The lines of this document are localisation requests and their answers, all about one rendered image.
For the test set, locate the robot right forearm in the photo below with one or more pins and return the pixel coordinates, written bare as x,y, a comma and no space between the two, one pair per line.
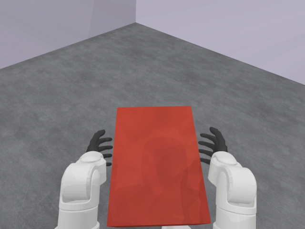
236,190

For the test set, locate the carton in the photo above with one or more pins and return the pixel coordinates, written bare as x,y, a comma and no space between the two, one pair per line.
157,177

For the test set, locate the robot left forearm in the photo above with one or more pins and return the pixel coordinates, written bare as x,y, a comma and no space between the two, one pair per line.
80,191

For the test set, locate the robot left hand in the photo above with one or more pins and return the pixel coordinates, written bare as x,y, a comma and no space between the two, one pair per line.
95,142

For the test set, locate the robot right hand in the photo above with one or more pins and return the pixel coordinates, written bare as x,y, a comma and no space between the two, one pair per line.
219,144

